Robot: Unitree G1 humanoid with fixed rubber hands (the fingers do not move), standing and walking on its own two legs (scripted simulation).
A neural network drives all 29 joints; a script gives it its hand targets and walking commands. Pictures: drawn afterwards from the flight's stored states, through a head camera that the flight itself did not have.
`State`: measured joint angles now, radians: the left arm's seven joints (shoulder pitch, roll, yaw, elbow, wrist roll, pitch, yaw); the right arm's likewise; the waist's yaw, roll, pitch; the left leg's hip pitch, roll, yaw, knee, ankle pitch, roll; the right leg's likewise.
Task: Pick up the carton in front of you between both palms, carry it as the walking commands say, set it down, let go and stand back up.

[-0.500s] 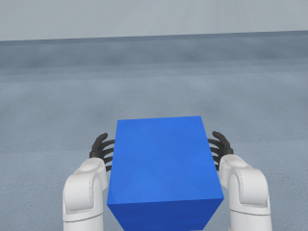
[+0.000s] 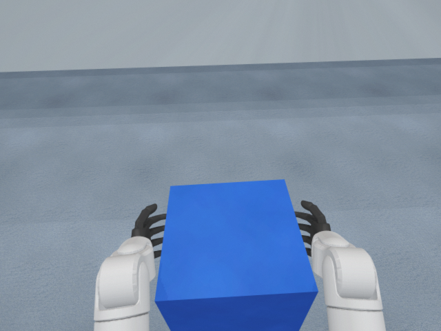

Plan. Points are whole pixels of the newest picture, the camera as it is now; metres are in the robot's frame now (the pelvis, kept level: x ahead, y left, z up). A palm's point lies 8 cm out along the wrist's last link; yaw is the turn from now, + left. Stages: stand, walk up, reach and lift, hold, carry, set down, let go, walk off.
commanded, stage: carry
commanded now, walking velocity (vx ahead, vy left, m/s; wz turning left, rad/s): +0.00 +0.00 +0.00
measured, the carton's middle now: (232, 267) +0.25 +0.00 +0.00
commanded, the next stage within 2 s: hold in 1.02 s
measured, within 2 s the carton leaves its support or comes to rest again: neither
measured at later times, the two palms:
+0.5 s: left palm (150, 261) +0.25 +0.14 +0.04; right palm (318, 257) +0.25 -0.16 +0.03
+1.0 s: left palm (154, 258) +0.26 +0.14 +0.04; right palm (322, 254) +0.25 -0.16 +0.04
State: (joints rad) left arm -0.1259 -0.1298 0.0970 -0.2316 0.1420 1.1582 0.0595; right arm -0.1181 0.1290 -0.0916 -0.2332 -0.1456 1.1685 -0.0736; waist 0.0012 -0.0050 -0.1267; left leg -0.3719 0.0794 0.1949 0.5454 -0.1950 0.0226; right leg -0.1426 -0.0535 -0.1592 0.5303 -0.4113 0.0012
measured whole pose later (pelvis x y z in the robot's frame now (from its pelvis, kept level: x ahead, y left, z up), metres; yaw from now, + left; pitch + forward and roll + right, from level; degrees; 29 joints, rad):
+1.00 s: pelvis -0.03 -0.01 +0.00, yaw +0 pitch +1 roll +0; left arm -0.19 -0.14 0.16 0.14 0.23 0.73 0.02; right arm -0.19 0.14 -0.16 0.14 -0.23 0.74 -0.03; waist 0.00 -0.01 -0.08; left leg -0.40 0.10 0.18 0.51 -0.13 0.01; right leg -0.20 -0.04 -0.17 0.56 -0.38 -0.03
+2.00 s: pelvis -0.03 +0.04 +0.01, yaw -11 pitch -6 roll +0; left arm -0.32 -0.17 0.26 0.29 0.32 0.69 -0.01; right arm -0.31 0.16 -0.29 0.36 -0.30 0.66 0.02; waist 0.02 -0.06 0.02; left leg -0.16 -0.03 -0.02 0.37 -0.11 0.01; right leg -0.04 0.00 0.13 0.41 -0.27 0.02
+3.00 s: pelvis -0.09 +0.04 -0.19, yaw -14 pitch +43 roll -3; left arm -0.76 -0.10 0.49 0.55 0.25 0.24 0.04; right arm -0.86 0.03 -0.37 0.76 -0.19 0.20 -0.06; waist 0.08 -0.08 -0.21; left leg -1.83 -0.06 -0.13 1.41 -0.34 -0.06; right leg -1.70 0.14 0.08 1.50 -0.56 0.05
